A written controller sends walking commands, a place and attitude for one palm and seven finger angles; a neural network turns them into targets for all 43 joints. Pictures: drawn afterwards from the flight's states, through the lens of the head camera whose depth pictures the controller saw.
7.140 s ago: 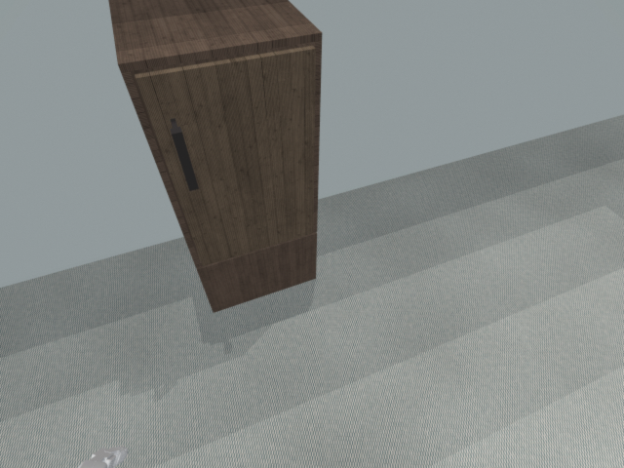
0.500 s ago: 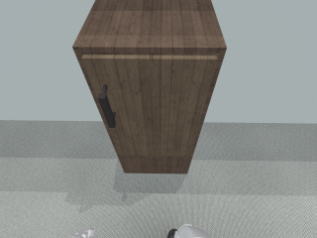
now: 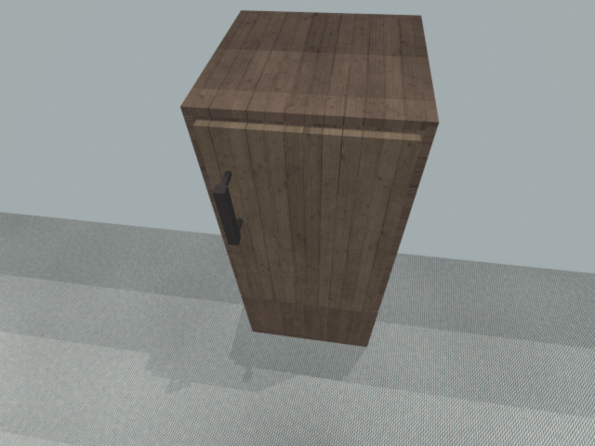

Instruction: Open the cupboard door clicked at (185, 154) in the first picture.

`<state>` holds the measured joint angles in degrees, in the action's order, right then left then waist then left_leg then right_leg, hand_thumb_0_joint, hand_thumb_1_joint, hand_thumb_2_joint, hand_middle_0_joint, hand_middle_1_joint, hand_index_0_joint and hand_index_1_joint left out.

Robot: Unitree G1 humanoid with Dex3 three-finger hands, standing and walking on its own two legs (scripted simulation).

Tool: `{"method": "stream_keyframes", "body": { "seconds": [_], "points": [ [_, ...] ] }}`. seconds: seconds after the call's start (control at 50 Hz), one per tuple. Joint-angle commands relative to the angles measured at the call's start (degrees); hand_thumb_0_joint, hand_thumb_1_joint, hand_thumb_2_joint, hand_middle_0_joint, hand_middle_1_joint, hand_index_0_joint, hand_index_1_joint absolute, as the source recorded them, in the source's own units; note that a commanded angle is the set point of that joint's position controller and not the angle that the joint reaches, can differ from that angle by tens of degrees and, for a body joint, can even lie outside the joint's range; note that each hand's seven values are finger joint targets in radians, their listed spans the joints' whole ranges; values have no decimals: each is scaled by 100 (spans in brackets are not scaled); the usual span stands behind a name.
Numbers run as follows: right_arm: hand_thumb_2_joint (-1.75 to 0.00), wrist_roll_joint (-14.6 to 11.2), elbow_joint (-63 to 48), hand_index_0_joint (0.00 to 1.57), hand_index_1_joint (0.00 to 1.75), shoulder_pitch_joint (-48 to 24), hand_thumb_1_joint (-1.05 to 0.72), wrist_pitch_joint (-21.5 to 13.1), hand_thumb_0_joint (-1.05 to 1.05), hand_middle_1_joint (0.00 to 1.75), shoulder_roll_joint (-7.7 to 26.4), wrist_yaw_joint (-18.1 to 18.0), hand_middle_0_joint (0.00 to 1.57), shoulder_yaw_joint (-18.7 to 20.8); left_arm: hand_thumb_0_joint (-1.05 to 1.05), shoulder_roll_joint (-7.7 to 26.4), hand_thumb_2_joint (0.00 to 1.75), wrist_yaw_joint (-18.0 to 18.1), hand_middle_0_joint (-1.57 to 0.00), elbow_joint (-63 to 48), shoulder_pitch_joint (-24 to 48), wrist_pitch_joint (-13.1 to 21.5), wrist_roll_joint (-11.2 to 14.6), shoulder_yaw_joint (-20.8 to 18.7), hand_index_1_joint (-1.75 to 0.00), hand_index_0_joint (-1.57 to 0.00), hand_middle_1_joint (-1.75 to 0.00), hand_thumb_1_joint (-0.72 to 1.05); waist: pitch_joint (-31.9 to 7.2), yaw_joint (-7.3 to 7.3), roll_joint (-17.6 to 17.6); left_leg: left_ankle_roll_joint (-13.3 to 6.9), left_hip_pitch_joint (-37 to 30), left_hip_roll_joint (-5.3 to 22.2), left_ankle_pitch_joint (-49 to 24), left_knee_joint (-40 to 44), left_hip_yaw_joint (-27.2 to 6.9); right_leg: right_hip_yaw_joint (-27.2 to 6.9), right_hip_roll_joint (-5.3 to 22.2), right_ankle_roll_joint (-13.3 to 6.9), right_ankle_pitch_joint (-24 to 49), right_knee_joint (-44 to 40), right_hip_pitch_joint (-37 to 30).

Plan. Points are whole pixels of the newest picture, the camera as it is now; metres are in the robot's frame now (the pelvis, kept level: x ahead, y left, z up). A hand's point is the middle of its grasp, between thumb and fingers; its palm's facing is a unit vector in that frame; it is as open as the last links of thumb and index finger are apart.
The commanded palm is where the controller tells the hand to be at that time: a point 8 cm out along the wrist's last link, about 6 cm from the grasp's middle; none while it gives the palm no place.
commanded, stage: come to a stop and stand still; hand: left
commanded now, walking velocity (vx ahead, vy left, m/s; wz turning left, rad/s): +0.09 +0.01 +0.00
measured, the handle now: (230, 209) +0.52 +0.19 -0.04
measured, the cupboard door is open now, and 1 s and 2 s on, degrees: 0 0 0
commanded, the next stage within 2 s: look again from close up in 1.44 s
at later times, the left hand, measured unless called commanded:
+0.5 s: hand out of the picture -0.06 +0.16 -0.18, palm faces +0.07 -0.98 -0.18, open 7.3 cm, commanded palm none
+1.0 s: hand out of the picture -0.05 +0.19 -0.18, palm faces +0.06 -0.98 -0.16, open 7.4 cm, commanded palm none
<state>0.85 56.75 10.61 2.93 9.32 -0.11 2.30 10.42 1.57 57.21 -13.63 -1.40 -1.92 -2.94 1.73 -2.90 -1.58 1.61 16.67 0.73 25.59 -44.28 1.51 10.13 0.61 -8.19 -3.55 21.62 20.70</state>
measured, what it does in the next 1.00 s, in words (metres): steps on the spot: left foot, then right foot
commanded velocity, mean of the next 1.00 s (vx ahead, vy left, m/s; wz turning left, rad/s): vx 0.00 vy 0.00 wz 0.00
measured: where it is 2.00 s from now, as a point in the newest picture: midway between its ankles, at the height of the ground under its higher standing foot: outside the picture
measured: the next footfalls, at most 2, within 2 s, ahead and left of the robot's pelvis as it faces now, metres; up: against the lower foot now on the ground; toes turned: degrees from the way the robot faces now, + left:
left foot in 0.14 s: -0.06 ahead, +0.14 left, +0.00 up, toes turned +5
right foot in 0.32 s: +0.04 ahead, -0.08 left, +0.00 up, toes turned +1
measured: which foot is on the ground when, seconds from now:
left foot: up 0.00-0.12, down 0.14-1.00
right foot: down 0.00-0.14, up 0.16-0.30, down 0.32-1.00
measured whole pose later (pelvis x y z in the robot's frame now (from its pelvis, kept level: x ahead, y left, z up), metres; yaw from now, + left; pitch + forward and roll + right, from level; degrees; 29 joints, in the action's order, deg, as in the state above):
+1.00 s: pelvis -0.03 +0.03 +0.00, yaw +2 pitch +0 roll +0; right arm 0.4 66.0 22.0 -1.2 5.3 -2.8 -0.8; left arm 7.0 2.2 66.4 -17.2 0.4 -0.6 -0.2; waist 0.9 0.3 -0.1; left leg -0.4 4.5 0.6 17.9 -22.6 3.6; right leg 2.0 -0.2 -0.8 -9.8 24.0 14.0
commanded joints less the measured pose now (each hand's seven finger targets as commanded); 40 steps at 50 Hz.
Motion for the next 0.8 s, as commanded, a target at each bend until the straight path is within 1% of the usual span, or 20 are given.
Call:
{"method": "stream_keyframes", "body": {
  "seconds": [0.0,0.04,0.06,0.08,0.1,0.12,0.14,0.18,0.26,0.28,0.3,0.32,0.34,0.36,0.38,0.42,0.46,0.48,0.64,0.78],
  "points": [
    [-90,26,233,20,30,1581,-90,-106,0,30,239,15,20,51,0,1045,90,14,-20,-152,-96,96,-5,-263,-30,-20,-30,90,-556,330,-687,-223,-752,-269,25,1246,525,-1860,1268,442,-2585,-1793,-666],
    [-90,37,553,20,30,2224,-90,-143,0,30,168,-22,20,5,0,999,90,16,-20,-28,14,76,33,-251,-30,-20,-30,90,-584,518,-607,-328,-1640,-306,-511,2384,716,-1495,995,771,-2773,-1721,-408],
    [-90,49,642,20,30,2480,-90,-161,0,30,221,-73,20,-9,0,888,90,14,-20,-1,68,60,56,-209,-30,-20,-30,90,-465,618,-336,-424,-1860,-153,-601,2870,548,-1280,859,935,-2841,-1417,-195],
    [-90,102,653,20,30,2518,-90,-182,0,30,319,-115,20,-9,0,647,90,3,-20,35,31,40,93,-142,-30,-20,-30,90,-190,569,262,-594,-1578,245,-176,3510,6,-1007,550,1078,-2668,-734,-59],
    [-90,154,551,20,30,2240,-90,-209,0,30,524,-152,20,12,0,295,90,-34,-20,50,-87,32,161,-55,-30,-20,-30,90,202,418,1292,-869,-933,1127,637,4056,-1080,-618,184,1181,-1919,294,139],
    [-90,124,240,20,30,1502,-90,-206,0,30,589,-209,20,-36,0,131,90,-34,-20,85,-181,4,194,-13,-30,-20,-30,90,725,173,1545,-1129,303,1800,775,4295,-1521,-488,153,1059,-1576,1336,0],
    [-90,126,23,20,30,937,-90,-228,0,30,575,-236,20,-80,0,72,90,-59,-20,87,-265,13,156,-17,-30,-20,-30,90,796,-17,1152,-1205,861,1820,143,4179,-1361,-646,207,938,-1466,2043,-244],
    [-90,55,171,20,30,532,-90,-325,0,30,402,-247,20,-144,0,151,90,-99,-20,281,-354,-32,48,-56,-30,-20,-30,90,496,-175,983,-928,739,1260,-805,3753,-672,-892,180,885,-1225,2515,-398],
    [-90,50,511,20,30,1111,-90,-336,0,30,457,-297,20,-181,0,58,90,-62,-20,374,-432,143,106,43,-30,-20,-30,90,592,-7,463,-653,127,913,-1884,2638,-390,-923,216,938,-931,697,-758],
    [-90,24,598,20,30,1364,-90,-369,0,30,339,-293,20,-199,0,170,90,-30,-20,479,-605,217,118,61,-30,-20,-30,90,388,54,138,-476,76,667,-1939,2284,-311,-1371,383,852,-184,216,-1143],
    [-90,-25,678,20,30,1527,-90,-383,0,30,185,-282,20,-216,0,324,90,8,-20,601,-746,285,134,81,-30,-20,-30,90,264,149,-218,-290,85,475,-1539,2095,-126,-1793,828,711,670,38,-1372],
    [-90,-43,734,20,30,1690,-90,-377,0,30,89,-260,20,-221,0,440,90,19,-20,673,-784,301,159,108,-30,-20,-30,90,193,257,-381,-200,-72,320,-1023,2099,-15,-1876,1075,588,993,-32,-1353],
    [-90,-48,792,20,30,1760,-90,-339,0,30,17,-257,20,-222,0,401,90,40,-20,714,-762,317,164,131,-30,-20,-30,90,70,325,-404,-158,-240,287,-980,2069,14,-1982,1082,491,1148,-32,-1312],
    [-90,-41,870,20,30,1784,-90,-304,0,30,34,-269,20,-203,0,419,90,61,-20,751,-793,357,177,117,-30,-20,-30,90,-277,340,-768,-123,-509,288,-871,1875,64,-2088,1007,456,800,-175,-1310],
    [-90,-39,913,20,30,1838,-90,-279,0,30,64,-265,20,-194,0,402,90,74,-20,749,-670,347,187,128,-30,-20,-30,90,-272,372,-845,-125,-634,289,-746,1828,76,-2075,995,444,-8,-446,-1122],
    [-90,-8,971,20,30,1883,-90,-279,0,30,-11,-235,20,-208,0,334,90,63,-20,713,-488,300,170,127,-30,-20,-30,90,117,416,-383,-183,-774,330,-894,1997,25,-2001,791,493,-1436,-756,-550],
    [-90,14,998,20,30,1841,-90,-280,0,30,-79,-227,20,-223,0,270,90,68,-20,690,-420,265,158,124,-30,-20,-30,90,514,403,96,-212,-622,376,-880,2166,-2,-1892,614,568,-1766,-787,-310],
    [-90,20,983,20,30,1848,-90,-284,0,30,-92,-222,20,-224,0,281,90,63,-20,692,-432,249,156,110,-30,-20,-30,90,555,389,88,-215,-505,380,-771,2253,3,-1836,564,611,-1839,-777,-351],
    [-90,23,818,20,30,1693,-90,-348,0,30,-32,-241,20,-188,0,126,90,50,-20,724,-633,220,132,120,-30,-20,-30,90,579,294,277,-272,-189,494,-457,2675,-148,-1609,398,712,-1443,-541,-647],
    [-90,4,775,20,30,1626,-90,-437,0,30,62,-252,20,-196,0,62,90,42,-20,748,-699,261,139,161,-30,-20,-30,90,446,260,299,-285,-197,602,-878,2809,-291,-1421,404,704,-532,-188,-961]
  ]
}}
